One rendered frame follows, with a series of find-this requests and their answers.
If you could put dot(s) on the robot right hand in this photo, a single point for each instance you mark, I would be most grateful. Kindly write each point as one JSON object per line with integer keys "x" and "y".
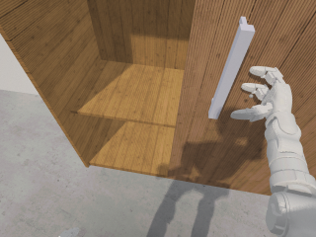
{"x": 279, "y": 97}

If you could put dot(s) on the handle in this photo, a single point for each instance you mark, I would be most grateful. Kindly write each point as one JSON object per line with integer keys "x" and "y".
{"x": 234, "y": 60}

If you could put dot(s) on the wardrobe door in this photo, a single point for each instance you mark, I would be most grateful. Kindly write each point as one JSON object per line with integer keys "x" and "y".
{"x": 227, "y": 152}

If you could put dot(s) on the right robot forearm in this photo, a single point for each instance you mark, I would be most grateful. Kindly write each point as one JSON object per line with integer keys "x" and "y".
{"x": 287, "y": 163}

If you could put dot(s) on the robot right upper arm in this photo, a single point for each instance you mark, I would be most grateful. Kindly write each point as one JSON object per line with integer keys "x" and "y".
{"x": 291, "y": 215}

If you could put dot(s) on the robot left hand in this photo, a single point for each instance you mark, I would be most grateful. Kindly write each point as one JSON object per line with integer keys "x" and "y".
{"x": 70, "y": 233}

